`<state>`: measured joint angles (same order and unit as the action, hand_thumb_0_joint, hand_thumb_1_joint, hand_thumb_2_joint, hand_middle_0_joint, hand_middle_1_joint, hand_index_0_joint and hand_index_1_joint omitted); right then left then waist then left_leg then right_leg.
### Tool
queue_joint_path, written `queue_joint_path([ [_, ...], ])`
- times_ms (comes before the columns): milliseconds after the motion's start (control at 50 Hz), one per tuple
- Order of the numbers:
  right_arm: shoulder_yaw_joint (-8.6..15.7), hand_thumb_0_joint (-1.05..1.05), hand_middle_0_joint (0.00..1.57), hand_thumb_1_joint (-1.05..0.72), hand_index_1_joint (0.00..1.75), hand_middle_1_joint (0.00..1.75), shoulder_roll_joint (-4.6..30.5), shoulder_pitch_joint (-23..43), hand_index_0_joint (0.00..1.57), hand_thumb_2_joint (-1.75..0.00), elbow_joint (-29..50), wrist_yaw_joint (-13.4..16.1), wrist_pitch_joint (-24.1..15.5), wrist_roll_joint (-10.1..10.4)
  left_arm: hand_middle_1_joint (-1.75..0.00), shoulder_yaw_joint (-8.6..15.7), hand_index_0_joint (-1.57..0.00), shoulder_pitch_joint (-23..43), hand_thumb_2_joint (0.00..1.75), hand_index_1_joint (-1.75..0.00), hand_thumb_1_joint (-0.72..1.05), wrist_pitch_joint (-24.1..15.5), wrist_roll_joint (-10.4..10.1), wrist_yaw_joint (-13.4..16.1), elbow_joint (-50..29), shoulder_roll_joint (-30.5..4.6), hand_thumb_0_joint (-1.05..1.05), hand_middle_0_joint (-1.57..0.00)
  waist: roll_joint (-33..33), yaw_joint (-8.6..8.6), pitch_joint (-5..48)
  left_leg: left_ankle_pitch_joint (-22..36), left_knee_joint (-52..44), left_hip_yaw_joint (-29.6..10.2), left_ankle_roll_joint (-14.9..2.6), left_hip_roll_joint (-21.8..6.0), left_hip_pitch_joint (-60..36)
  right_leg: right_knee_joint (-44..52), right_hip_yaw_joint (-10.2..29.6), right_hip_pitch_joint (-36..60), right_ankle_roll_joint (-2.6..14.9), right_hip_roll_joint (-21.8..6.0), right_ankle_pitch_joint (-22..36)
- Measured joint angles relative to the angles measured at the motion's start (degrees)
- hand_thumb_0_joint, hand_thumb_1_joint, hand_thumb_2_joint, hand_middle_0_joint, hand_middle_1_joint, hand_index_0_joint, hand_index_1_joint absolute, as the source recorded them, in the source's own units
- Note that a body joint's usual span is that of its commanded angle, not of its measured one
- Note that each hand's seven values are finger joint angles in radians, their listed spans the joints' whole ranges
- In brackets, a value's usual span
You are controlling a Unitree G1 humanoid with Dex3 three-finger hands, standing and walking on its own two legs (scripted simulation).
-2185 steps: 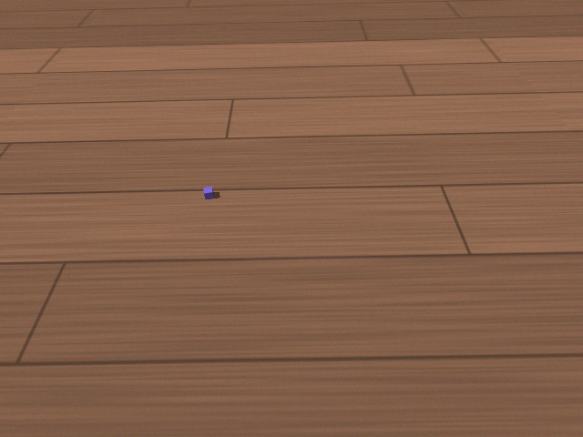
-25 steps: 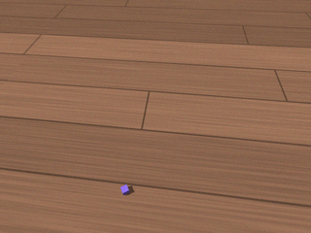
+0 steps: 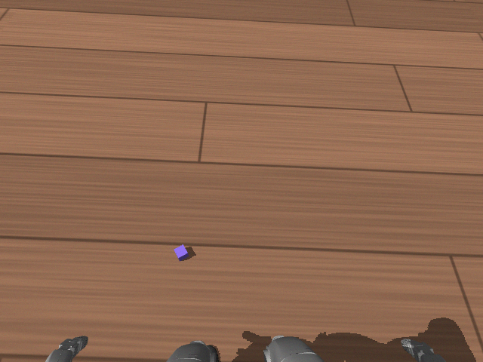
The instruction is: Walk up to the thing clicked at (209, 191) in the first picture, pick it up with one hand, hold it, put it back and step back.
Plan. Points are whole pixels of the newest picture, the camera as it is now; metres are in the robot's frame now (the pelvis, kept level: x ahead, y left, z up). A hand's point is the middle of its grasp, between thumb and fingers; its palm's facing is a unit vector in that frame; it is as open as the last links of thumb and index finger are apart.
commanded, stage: step back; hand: left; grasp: from above
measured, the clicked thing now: (181, 252) +0.53 +0.22 -0.74
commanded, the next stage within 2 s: none
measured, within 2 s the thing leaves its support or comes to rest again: neither
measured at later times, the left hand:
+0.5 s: hand out of the picture -0.01 +0.25 -0.14, palm faces +0.05 -0.93 -0.38, open 7.4 cm
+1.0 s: hand out of the picture -0.25 +0.21 -0.14, palm faces +0.00 -0.91 -0.41, open 7.3 cm
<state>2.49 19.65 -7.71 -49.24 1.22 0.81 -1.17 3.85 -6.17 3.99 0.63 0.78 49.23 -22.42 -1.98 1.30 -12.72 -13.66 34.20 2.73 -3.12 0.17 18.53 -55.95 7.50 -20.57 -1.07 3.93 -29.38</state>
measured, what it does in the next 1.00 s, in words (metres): walks backwards: right foot, then left foot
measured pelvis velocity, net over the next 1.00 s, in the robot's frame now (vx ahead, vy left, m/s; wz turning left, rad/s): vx -0.30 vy -0.06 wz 0.00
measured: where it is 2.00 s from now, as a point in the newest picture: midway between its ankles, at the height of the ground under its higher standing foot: outside the picture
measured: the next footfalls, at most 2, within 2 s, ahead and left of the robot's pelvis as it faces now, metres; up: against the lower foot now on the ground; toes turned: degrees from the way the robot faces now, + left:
right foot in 0.12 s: -0.01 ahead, -0.14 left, +0.00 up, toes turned +2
left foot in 0.48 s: -0.12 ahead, +0.09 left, +0.00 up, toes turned +2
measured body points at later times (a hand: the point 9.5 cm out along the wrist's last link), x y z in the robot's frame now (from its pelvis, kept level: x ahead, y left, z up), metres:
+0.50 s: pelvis -0.14 -0.02 -0.01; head -0.07 -0.01 +0.43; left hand -0.01 +0.30 -0.12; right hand -0.05 -0.34 -0.12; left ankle -0.16 +0.09 -0.73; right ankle -0.05 -0.14 -0.73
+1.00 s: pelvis -0.30 -0.06 +0.00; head -0.25 -0.08 +0.44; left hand -0.25 +0.25 -0.11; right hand -0.17 -0.38 -0.13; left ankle -0.25 +0.08 -0.67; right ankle -0.30 -0.18 -0.73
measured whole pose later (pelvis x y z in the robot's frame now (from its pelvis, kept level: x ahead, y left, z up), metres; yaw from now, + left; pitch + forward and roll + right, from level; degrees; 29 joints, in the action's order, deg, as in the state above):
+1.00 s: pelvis -0.30 -0.06 +0.00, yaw +0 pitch -2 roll +1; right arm 3.4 23.6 -6.9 -48.1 1.3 3.4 0.0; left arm 3.8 -13.2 3.0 2.0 -0.3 48.8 -20.2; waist 1.7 -2.0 -9.0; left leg -26.3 61.2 -7.7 0.6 5.5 30.9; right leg -38.2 2.7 -15.4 0.5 -0.5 -20.5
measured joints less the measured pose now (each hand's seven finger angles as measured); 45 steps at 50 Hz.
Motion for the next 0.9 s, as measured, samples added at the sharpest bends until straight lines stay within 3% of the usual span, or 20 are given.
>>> queue_joint_path([
  [60, -0.17, 0.01, 0.20, -0.90, 0.30, 0.30, 0.50, 0.29, 0.20, -0.90, 0.72, -0.25, 0.29, -0.13, -0.30, 0.36, -0.20, -0.81, 0.90, -0.30, 0.91, -0.19, 0.20, -0.45, -0.05, 0.19, 0.00, -0.21, 0.74, -0.26, 0.43, 0.45, 1.69, 0.68, 0.60, -0.87, 1.96, 6.36, -2.15, 2.44, 0.58, -1.47, 0.97],
  [100, -0.23, 0.01, 0.20, -0.90, 0.30, 0.30, 1.10, 0.46, 0.20, -0.90, 0.78, -0.43, 0.72, -0.08, -0.30, 0.60, -0.21, -1.59, 0.90, -0.30, 0.91, -0.63, 0.36, -0.82, -0.02, 0.32, 0.00, -0.21, 1.48, -0.59, 1.25, 0.55, 3.34, 0.91, 1.34, -1.60, 3.65, 14.08, -3.71, 5.33, 1.58, -2.32, 4.91],
  [140, -0.05, 0.01, 0.20, -0.90, 0.30, 0.30, 2.12, 0.99, 0.20, -0.90, 0.22, -0.55, 1.35, 0.27, -0.30, 0.90, -0.20, -2.44, 0.90, -0.30, 0.91, -1.30, 0.90, -0.98, 0.23, 1.17, 0.00, -0.21, 3.72, -0.53, 1.68, -0.06, 5.56, -0.52, 2.07, -2.78, 5.37, 17.82, -5.02, 6.51, 1.93, -1.27, 7.98],
  [200, 0.54, 0.01, 0.20, -0.90, 0.30, 0.30, 2.46, 0.69, 0.20, -0.90, -1.14, -0.16, 2.31, 0.63, -0.30, 0.45, -0.21, -3.99, 0.90, -0.30, 0.91, -1.24, 1.07, -1.44, -0.29, 1.81, 0.00, -0.21, 3.42, -1.15, 2.70, -12.57, 17.88, -6.17, 3.16, 2.73, 8.80, 17.54, -4.92, 5.40, 2.49, -2.32, 9.01],
  [240, 0.63, 0.01, 0.20, -0.90, 0.30, 0.30, 3.15, -0.27, 0.20, -0.90, -1.54, -0.13, 2.16, 1.13, -0.30, 0.26, -0.21, -4.31, 0.90, -0.30, 0.91, -1.07, 0.95, -1.12, -0.49, 2.48, 0.00, -0.21, 3.44, -1.50, 3.26, -12.93, 26.45, -9.02, 3.57, 6.03, 9.92, 19.66, -4.88, 5.42, 2.34, -3.13, 10.96],
  [300, 0.46, 0.01, 0.20, -0.90, 0.30, 0.30, 3.99, -2.29, 0.20, -0.90, -1.68, -0.02, 1.60, 1.44, -0.30, 0.29, -0.21, -3.65, 0.90, -0.30, 0.91, -0.83, 1.15, -0.75, -1.55, 2.80, 0.00, -0.21, 3.47, -1.56, 3.87, -13.04, 31.24, -10.02, 4.18, 7.47, 8.56, 21.97, -5.63, 4.53, 2.27, -3.92, 13.47],
  [360, 0.28, 0.01, 0.20, -0.90, 0.30, 0.30, 4.47, -3.86, 0.20, -0.90, -2.05, 0.14, 1.80, 1.32, -0.30, 0.17, -0.21, -2.33, 0.90, -0.30, 0.90, -1.33, 1.34, -0.29, -3.58, 2.78, 0.01, -0.21, 3.39, -1.57, 3.69, -15.34, 26.66, -9.23, 4.54, 6.30, 4.41, 22.55, -6.94, 3.07, 2.17, -4.55, 15.07],
  [420, 0.17, 0.01, 0.20, -0.90, 0.30, 0.30, 4.28, -4.29, 0.20, -0.90, -2.25, 0.08, 1.82, 1.00, -0.30, -0.10, -0.21, -0.82, 0.90, -0.30, 0.90, -1.61, 1.19, -0.07, -5.54, 2.22, 0.00, -0.21, 2.63, -1.37, 2.87, -16.05, 16.17, -7.15, 4.26, 3.91, -0.45, 21.51, -8.28, 1.01, 1.75, -5.44, 16.04],
  [460, 0.22, 0.01, 0.20, -0.90, 0.30, 0.30, 4.00, -4.33, 0.20, -0.90, -2.21, -0.15, 1.30, 0.72, -0.30, -0.35, -0.21, -0.03, 0.90, -0.30, 0.90, -1.36, 0.77, -0.20, -6.37, 1.57, 0.00, -0.21, 1.92, -1.01, 2.49, -11.37, 5.99, -5.56, 3.59, 2.47, -4.27, 19.61, -9.03, -0.82, 1.22, -6.11, 16.13],
  [500, 0.50, 0.01, 0.20, -0.91, 0.30, 0.30, 2.94, -3.79, 0.20, -0.90, -2.35, -0.35, 0.74, 0.03, -0.30, -0.41, -0.21, 0.85, 0.90, -0.30, 0.90, -0.79, 0.38, -0.35, -6.34, 0.59, 0.00, -0.21, -0.31, -1.05, 1.45, -6.46, 1.83, -4.33, 1.99, 3.34, -5.62, 17.18, -8.15, -2.40, 1.00, -7.33, 15.88],
  [520, 0.35, 0.01, 0.20, -0.91, 0.30, 0.30, 2.49, -3.57, 0.20, -0.90, -2.20, -0.72, 0.74, -0.23, -0.30, -0.27, -0.21, 0.92, 0.90, -0.30, 0.91, -0.42, 0.19, -0.28, -5.88, 0.40, 0.00, -0.21, -0.89, -1.21, 1.29, -6.46, 2.42, -3.93, 1.56, 3.43, -5.14, 14.80, -6.53, -3.33, 1.15, -6.44, 11.04],
  [560, -0.03, 0.01, 0.20, -0.90, 0.30, 0.30, 1.93, -3.25, 0.20, -0.90, -1.79, -1.19, 0.56, -0.58, -0.30, 0.03, -0.21, 0.67, 0.90, -0.30, 0.91, 0.32, 0.21, 0.04, -4.55, 0.38, 0.00, -0.21, -0.19, -0.41, 1.56, -5.91, 2.80, -4.65, 1.16, 2.25, -4.12, 4.89, -2.91, -5.53, 1.44, -2.09, 1.90],
  [620, -0.66, 0.01, 0.20, -0.90, 0.30, 0.30, 0.87, -2.79, 0.20, -0.90, -1.35, -0.85, 0.42, -0.67, -0.30, 0.59, -0.21, -0.29, 0.90, -0.30, 0.91, 0.51, -0.39, 0.21, -3.39, -0.11, 0.00, -0.21, -0.33, -0.64, 2.58, -3.22, 0.34, -4.71, 1.39, 0.94, -3.40, -8.47, 0.55, -7.41, 1.89, 2.29, 0.01],
  [680, -0.66, 0.01, 0.20, -0.90, 0.30, 0.30, 0.57, -1.60, 0.20, -0.90, -0.28, -0.49, 0.37, -0.55, -0.30, 1.07, -0.21, -1.80, 0.90, -0.30, 0.91, 0.09, -0.23, 0.13, -3.18, -0.38, 0.00, -0.21, -0.17, -1.47, 2.80, -1.08, -0.83, -4.14, 1.47, -0.14, -2.08, -12.90, 0.95, -5.90, 0.71, 2.80, 0.17],
  [780, -0.38, 0.01, 0.20, -0.90, 0.30, 0.30, 0.85, 1.19, 0.20, -0.90, 2.57, -0.20, -0.05, -0.40, -0.30, 1.30, -0.20, -3.88, 0.90, -0.30, 0.91, 0.10, 0.13, -0.14, -2.33, -0.79, 0.00, -0.21, 0.55, -2.40, 1.96, 1.35, 0.07, -2.71, 2.04, -2.04, 1.39, -3.71, -0.55, 0.29, -0.69, -0.06, -0.58],
  [860, -0.23, 0.01, 0.20, -0.90, 0.30, 0.30, 2.08, 2.87, 0.20, -0.90, 3.97, -0.56, 0.68, -0.33, -0.30, 1.15, -0.20, -4.90, 0.90, -0.30, 0.91, -0.68, 0.24, -0.76, -1.22, -0.68, 0.00, -0.21, 1.70, -2.90, 2.09, 2.55, 3.08, -1.99, 3.60, -3.46, 5.68, 14.73, -3.77, 7.25, 0.60, -3.05, 5.13],
  [900, 0.22, 0.01, 0.20, -0.90, 0.30, 0.30, 3.39, 3.60, 0.20, -0.90, 3.58, -0.60, 1.46, 0.07, -0.30, 1.12, -0.20, -5.03, 0.90, -0.30, 0.91, -1.25, 0.83, -0.96, -0.28, 0.65, 0.00, -0.21, 4.77, -2.46, 1.77, 1.92, 5.48, -4.33, 3.89, -4.56, 7.91, 18.12, -5.55, 8.21, 0.68, -1.57, 5.56],
])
